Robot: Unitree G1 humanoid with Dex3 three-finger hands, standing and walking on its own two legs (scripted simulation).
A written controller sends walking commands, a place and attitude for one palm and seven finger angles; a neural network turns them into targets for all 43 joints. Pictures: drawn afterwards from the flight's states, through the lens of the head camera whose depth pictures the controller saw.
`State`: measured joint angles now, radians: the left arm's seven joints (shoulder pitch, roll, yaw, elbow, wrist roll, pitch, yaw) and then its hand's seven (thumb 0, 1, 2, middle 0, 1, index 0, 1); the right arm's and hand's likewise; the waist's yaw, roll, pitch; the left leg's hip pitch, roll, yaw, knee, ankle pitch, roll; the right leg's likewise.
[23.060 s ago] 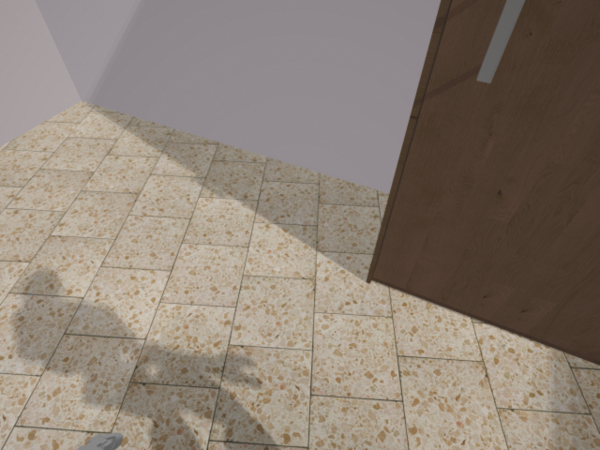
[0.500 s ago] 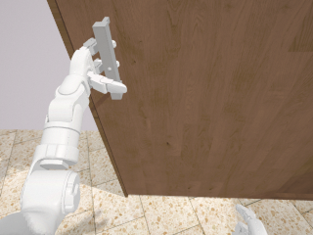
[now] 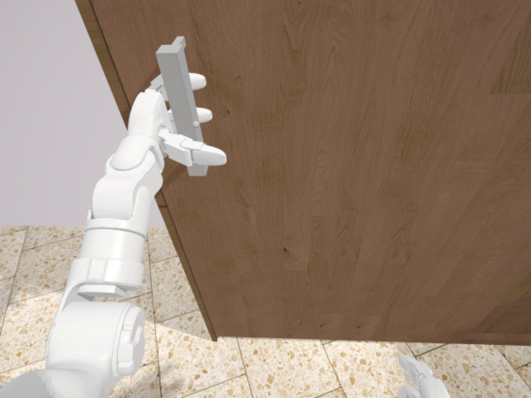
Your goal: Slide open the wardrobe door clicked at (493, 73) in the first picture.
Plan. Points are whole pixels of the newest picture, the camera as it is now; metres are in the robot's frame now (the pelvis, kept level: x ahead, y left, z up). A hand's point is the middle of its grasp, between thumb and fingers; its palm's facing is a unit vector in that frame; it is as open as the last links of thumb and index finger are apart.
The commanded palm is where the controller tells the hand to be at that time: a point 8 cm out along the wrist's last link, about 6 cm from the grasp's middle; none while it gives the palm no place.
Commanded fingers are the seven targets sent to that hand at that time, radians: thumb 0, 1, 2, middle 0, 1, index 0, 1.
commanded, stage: slide the fingers in behind the handle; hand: left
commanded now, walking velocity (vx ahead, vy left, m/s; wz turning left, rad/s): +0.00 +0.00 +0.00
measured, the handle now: (189, 110) +0.47 +0.15 +0.23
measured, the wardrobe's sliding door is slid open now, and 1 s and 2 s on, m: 0.00 0.00 0.00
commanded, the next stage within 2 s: grip the handle and tug to test in 0.64 s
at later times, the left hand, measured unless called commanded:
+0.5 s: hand (195, 127) +0.41 +0.13 +0.24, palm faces +0.03 -1.00 -0.02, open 14.1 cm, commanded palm +0.38 +0.17 +0.23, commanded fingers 0.00 -0.50 0.30 -0.30 -1.20 -0.30 -1.20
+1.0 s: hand (196, 128) +0.41 +0.13 +0.23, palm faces +0.04 -1.00 -0.03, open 12.6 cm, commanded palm +0.39 +0.17 +0.23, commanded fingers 0.00 0.15 0.58 -0.37 -1.29 -0.37 -1.29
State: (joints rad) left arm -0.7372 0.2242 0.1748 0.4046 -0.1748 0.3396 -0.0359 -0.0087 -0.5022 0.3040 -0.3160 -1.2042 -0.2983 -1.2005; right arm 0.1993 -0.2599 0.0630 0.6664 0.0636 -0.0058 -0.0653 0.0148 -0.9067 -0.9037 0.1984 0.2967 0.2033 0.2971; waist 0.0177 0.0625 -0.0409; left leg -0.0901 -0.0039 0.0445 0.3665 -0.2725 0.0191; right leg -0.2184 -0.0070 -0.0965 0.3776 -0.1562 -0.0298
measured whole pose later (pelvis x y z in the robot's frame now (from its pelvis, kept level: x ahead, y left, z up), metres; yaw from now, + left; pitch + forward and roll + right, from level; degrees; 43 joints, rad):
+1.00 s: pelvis -0.01 +0.00 +0.00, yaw +0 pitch -1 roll +0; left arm -0.79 0.20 0.14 0.46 -0.15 0.34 0.02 -0.01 -0.25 0.41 -0.33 -1.23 -0.28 -1.23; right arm 0.20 -0.25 0.07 0.69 0.06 -0.02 -0.07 0.01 -0.91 -0.90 0.20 0.30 0.20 0.30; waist 0.02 0.05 -0.02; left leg -0.10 -0.02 0.04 0.37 -0.26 0.03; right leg -0.22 -0.02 -0.10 0.38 -0.14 -0.02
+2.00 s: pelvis +0.00 +0.01 +0.00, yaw +0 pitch -1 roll +0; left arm -0.74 0.20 0.14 0.38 -0.15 0.36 0.02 0.00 0.66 0.77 -0.39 -1.40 -0.31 -1.40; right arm 0.18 -0.24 0.07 0.66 0.06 -0.01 -0.06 0.01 -0.91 -0.90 0.20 0.30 0.20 0.30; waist 0.02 0.05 -0.03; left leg -0.08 -0.02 0.04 0.37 -0.27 0.03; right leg -0.21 -0.02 -0.10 0.38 -0.16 -0.02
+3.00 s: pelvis -0.01 +0.01 +0.00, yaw +4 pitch +0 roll +0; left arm -0.87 0.12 0.03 0.48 -0.13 0.34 0.13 -0.01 0.69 0.81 -0.34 -1.40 -0.22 -1.40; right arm 0.20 -0.22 0.07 0.73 0.04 -0.03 -0.03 0.01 -0.91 -0.90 0.20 0.30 0.20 0.30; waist 0.06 0.04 -0.01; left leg -0.14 -0.04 -0.01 0.44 -0.29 0.03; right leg -0.25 -0.06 -0.14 0.45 -0.19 -0.01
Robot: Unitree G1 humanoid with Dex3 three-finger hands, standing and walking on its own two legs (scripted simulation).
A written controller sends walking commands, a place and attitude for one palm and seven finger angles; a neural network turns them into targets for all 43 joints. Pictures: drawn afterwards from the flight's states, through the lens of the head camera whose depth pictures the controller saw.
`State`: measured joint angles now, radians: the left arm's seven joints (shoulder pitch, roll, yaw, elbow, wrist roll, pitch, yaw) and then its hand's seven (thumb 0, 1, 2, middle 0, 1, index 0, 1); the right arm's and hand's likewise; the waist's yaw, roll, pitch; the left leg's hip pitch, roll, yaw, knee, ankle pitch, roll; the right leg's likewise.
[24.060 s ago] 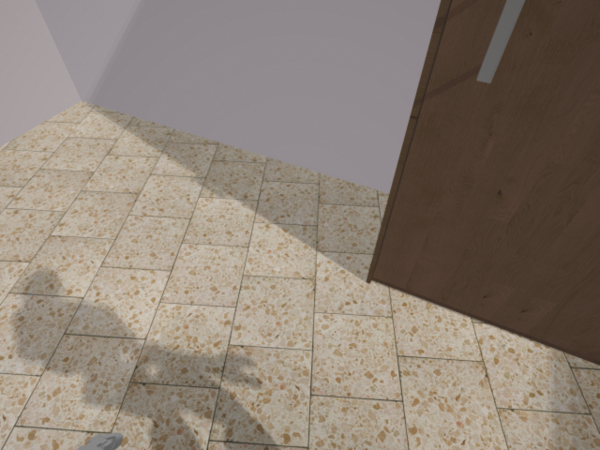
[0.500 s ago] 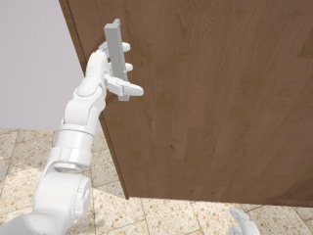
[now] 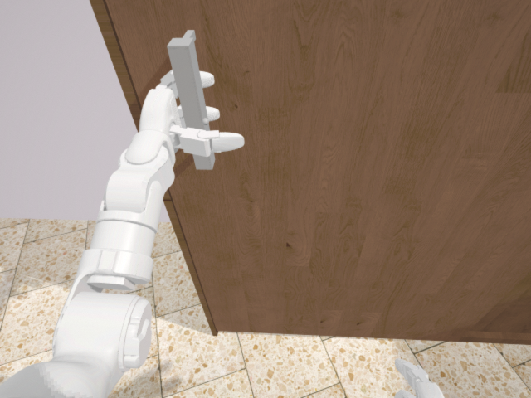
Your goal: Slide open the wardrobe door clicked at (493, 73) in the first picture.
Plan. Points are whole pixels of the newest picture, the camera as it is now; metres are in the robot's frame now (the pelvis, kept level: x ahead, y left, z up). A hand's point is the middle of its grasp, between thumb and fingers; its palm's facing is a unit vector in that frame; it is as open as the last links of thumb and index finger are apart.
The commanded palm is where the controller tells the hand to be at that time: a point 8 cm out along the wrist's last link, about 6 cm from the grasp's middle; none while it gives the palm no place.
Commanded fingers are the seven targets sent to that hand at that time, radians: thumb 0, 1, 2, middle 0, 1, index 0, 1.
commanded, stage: grip the handle and tug to test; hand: left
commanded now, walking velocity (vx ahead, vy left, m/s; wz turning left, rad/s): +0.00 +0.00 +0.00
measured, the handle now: (198, 104) +0.48 +0.14 +0.23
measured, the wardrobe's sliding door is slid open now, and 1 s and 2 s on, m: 0.00 0.00 0.00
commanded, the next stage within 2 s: tug the door sideways, standing still in 1.16 s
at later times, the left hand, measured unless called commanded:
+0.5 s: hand (205, 120) +0.43 +0.12 +0.23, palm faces +0.05 -1.00 -0.03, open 6.2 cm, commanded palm +0.40 +0.15 +0.23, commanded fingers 0.00 0.90 0.90 -0.45 -1.40 -0.45 -1.40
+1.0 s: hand (205, 121) +0.42 +0.12 +0.23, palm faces +0.04 -1.00 -0.04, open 6.3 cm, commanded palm +0.38 +0.15 +0.23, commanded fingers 0.00 0.90 0.90 -0.45 -1.40 -0.45 -1.40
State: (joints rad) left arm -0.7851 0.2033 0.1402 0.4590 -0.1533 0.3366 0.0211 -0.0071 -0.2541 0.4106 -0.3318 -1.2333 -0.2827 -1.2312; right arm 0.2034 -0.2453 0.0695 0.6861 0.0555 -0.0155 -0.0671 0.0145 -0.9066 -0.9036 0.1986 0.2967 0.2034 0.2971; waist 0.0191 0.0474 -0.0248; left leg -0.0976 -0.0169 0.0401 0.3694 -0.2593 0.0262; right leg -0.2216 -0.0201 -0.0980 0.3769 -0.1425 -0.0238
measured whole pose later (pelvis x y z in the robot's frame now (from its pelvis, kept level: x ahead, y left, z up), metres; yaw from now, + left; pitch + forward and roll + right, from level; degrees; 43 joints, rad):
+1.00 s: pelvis +0.01 +0.00 +0.00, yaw +0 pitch -1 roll +0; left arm -0.74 0.20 0.14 0.38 -0.15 0.36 0.02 0.00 0.66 0.77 -0.39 -1.40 -0.31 -1.40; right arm 0.18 -0.24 0.07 0.66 0.06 -0.01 -0.06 0.01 -0.91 -0.90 0.20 0.30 0.20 0.30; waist 0.02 0.05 -0.03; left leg -0.08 -0.02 0.04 0.37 -0.27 0.03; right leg -0.21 -0.02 -0.10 0.38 -0.16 -0.02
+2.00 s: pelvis +0.00 +0.01 +0.00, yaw +3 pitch +0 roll +0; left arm -0.87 0.12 0.03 0.48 -0.13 0.34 0.13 -0.01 0.69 0.81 -0.34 -1.40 -0.22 -1.40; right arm 0.20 -0.22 0.07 0.73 0.04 -0.03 -0.03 0.01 -0.91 -0.90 0.20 0.30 0.20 0.30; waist 0.06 0.04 -0.01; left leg -0.14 -0.04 -0.01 0.44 -0.29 0.03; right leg -0.25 -0.06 -0.14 0.45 -0.19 -0.01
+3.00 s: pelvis +0.08 -0.14 -0.01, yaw +11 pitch +0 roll -2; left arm -0.65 0.19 0.05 -0.09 -0.04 0.01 0.10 -0.09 0.61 0.82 -0.46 -1.40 -0.24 -1.19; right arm 0.02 -0.24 -0.04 0.56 0.04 -0.12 0.01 0.01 -0.91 -0.90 0.19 0.30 0.20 0.30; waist 0.17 0.08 0.28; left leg -0.20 0.15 0.07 0.57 -0.36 -0.06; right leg -0.48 -0.03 -0.03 0.98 -0.42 0.01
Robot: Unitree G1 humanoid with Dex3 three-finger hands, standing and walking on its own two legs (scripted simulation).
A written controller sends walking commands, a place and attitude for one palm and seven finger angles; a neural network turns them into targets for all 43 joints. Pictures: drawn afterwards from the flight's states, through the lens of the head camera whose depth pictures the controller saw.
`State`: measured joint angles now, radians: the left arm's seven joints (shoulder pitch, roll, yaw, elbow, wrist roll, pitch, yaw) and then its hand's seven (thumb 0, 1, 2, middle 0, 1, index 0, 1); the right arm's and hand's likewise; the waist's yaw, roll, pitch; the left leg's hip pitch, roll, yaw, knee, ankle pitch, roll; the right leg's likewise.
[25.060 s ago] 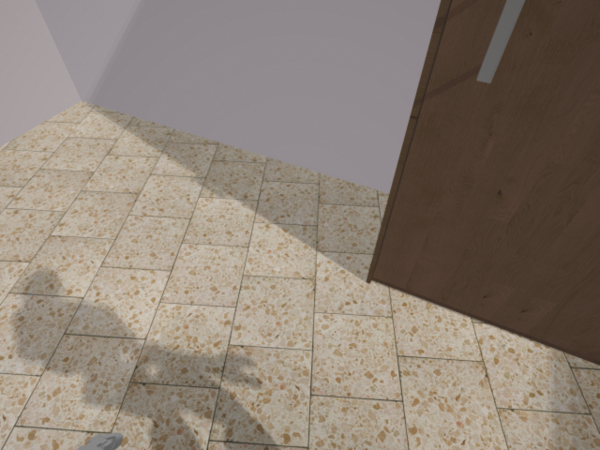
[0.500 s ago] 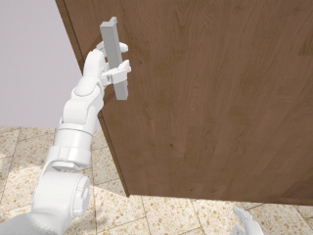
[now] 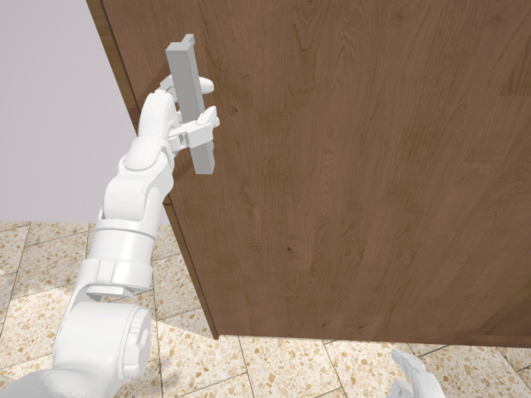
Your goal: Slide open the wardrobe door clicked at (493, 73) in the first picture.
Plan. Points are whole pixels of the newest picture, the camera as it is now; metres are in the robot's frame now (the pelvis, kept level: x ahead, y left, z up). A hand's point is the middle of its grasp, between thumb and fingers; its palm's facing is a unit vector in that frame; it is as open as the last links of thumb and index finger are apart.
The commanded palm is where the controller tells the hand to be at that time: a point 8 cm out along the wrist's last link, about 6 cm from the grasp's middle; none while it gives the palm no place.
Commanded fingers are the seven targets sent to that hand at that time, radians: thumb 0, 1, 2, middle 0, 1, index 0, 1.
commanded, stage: grip the handle and tug to test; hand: left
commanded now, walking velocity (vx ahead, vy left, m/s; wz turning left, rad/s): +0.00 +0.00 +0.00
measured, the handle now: (197, 108) +0.47 +0.14 +0.23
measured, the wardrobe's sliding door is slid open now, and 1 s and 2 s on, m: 0.00 0.00 0.02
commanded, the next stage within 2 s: tug the door sideways, standing still in 0.16 s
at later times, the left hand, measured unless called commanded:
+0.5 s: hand (204, 126) +0.41 +0.12 +0.23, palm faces +0.04 -1.00 -0.04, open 6.3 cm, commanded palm +0.39 +0.14 +0.23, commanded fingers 0.00 0.90 0.90 -0.45 -1.40 -0.45 -1.40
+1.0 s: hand (207, 127) +0.41 +0.11 +0.23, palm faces +0.09 -0.99 -0.07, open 6.4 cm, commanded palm +0.39 +0.10 +0.23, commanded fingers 0.00 0.90 0.90 -0.45 -1.40 -0.45 -1.40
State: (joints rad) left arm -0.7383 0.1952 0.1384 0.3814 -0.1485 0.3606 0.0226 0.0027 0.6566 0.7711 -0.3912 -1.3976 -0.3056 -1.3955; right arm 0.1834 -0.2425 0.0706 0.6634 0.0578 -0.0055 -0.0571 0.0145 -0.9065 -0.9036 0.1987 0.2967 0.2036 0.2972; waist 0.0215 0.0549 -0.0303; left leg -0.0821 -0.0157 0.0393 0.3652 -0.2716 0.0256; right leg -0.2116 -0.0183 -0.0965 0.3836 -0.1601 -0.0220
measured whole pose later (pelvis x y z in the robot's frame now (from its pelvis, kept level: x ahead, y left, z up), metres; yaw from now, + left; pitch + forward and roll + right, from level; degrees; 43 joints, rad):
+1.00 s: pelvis -0.01 +0.01 +0.00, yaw +3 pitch +0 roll +0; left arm -0.87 0.12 0.03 0.48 -0.13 0.34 0.13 -0.01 0.69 0.81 -0.34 -1.40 -0.22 -1.40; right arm 0.20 -0.22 0.07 0.73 0.04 -0.03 -0.03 0.01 -0.91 -0.90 0.20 0.30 0.20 0.30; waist 0.06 0.04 -0.01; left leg -0.14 -0.04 -0.01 0.44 -0.29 0.03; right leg -0.25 -0.06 -0.14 0.45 -0.19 -0.01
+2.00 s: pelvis +0.07 -0.14 -0.01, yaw +11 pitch +0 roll -2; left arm -0.65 0.19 0.05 -0.09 -0.04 0.01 0.10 -0.09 0.61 0.82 -0.46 -1.40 -0.24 -1.19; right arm 0.02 -0.24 -0.04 0.56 0.04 -0.12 0.01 0.01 -0.91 -0.90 0.19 0.30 0.20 0.30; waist 0.17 0.08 0.28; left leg -0.20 0.15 0.07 0.57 -0.36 -0.06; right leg -0.48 -0.03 -0.03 0.98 -0.42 0.01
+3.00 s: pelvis +0.11 -0.17 -0.02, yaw +1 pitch -2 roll +1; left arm -0.23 0.17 0.00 -0.45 -0.03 -0.10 0.15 -0.12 0.65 0.77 -0.40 -1.40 -0.06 -1.12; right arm 0.02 -0.17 -0.01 0.55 0.00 -0.06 0.03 0.01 -0.91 -0.90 0.19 0.30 0.22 0.31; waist 0.02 0.00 0.24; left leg -0.28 0.11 0.09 0.60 -0.26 -0.05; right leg -0.57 0.05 0.01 1.10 -0.42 0.00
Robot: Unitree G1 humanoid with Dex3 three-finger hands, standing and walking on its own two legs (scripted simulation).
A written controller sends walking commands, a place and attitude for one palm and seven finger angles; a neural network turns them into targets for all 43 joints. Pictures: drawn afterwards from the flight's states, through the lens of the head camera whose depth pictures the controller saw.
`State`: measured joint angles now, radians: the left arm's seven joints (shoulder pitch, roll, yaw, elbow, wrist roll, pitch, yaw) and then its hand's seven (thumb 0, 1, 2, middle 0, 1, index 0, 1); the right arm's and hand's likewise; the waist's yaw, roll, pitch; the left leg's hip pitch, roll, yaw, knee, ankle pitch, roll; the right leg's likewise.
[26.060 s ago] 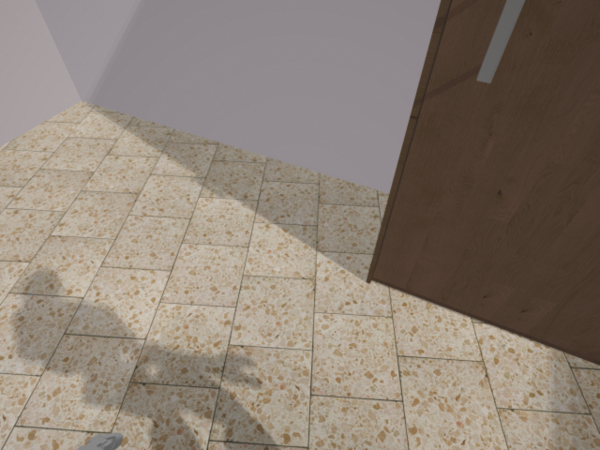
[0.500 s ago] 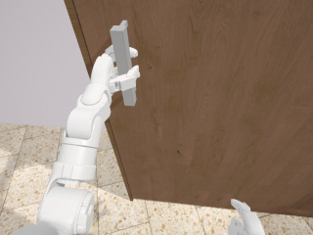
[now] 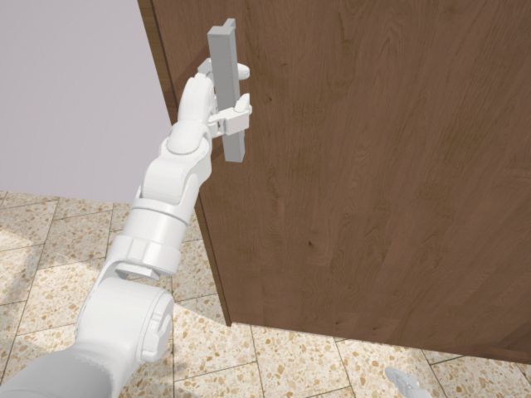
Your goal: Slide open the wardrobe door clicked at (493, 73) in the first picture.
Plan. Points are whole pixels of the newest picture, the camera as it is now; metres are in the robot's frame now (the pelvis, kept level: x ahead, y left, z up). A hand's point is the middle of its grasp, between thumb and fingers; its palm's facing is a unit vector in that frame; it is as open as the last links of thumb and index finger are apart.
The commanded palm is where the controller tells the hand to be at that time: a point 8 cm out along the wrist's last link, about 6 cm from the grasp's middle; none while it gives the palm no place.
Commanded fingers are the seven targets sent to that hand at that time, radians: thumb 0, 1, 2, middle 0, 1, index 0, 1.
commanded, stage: tug the door sideways, standing still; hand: left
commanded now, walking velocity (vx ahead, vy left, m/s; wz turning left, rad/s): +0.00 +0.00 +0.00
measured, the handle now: (232, 95) +0.48 +0.11 +0.23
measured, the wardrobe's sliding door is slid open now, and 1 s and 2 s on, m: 0.00 0.02 0.17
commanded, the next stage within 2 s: step sideways, sliding the door along in 0.18 s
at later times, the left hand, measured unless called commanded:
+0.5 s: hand (243, 117) +0.44 +0.08 +0.23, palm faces +0.09 -0.99 -0.09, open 6.5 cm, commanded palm +0.41 +0.08 +0.24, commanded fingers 0.00 0.90 0.90 -0.45 -1.40 -0.45 -1.40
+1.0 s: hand (259, 117) +0.45 +0.06 +0.22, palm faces +0.31 -0.94 -0.12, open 7.0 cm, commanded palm +0.42 +0.02 +0.23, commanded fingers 0.00 0.90 0.90 -0.45 -1.40 -0.45 -1.40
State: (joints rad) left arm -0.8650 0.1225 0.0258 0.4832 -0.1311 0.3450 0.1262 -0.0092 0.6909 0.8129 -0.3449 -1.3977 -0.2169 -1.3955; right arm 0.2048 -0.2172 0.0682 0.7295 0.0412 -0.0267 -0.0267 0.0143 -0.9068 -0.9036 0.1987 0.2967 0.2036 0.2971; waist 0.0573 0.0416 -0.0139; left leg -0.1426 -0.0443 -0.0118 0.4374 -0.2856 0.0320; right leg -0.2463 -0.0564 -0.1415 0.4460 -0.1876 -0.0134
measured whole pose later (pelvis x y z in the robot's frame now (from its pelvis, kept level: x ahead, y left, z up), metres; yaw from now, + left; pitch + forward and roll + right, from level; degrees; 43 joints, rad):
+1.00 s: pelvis +0.07 -0.15 -0.01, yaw +8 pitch +0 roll -2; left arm -0.65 0.19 0.05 -0.09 -0.04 0.01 0.10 -0.09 0.61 0.82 -0.46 -1.40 -0.24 -1.19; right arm 0.02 -0.24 -0.04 0.56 0.04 -0.12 0.01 0.01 -0.91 -0.90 0.19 0.30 0.20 0.30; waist 0.17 0.08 0.28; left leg -0.20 0.15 0.07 0.57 -0.36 -0.06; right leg -0.48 -0.03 -0.03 0.98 -0.42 0.01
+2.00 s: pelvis +0.11 -0.18 -0.02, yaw -2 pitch -2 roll +1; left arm -0.23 0.17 0.00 -0.45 -0.03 -0.10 0.15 -0.12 0.65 0.77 -0.40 -1.40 -0.06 -1.12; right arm 0.02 -0.17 -0.01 0.55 0.00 -0.06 0.03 0.01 -0.91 -0.90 0.19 0.30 0.22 0.31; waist 0.02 0.00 0.24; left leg -0.28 0.11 0.09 0.60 -0.26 -0.05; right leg -0.57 0.05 0.01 1.10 -0.42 0.00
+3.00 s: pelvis +0.05 -0.37 -0.01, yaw -1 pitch -1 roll -3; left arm -0.51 0.21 0.14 -0.10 -0.06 0.00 0.17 -0.10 0.66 0.76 -0.46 -1.40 -0.15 -1.21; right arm 0.09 -0.24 -0.04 0.64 0.05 -0.07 -0.01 0.01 -0.91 -0.90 0.20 0.30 0.20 0.30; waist 0.11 0.07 0.21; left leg -0.30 0.13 0.13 0.64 -0.28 0.01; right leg -0.44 -0.04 -0.04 1.08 -0.51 0.03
